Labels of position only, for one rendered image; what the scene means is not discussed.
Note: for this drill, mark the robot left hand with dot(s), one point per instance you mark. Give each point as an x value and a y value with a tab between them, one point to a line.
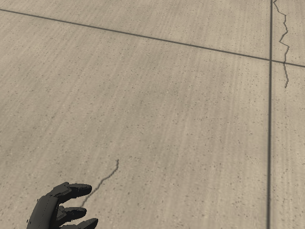
47	214

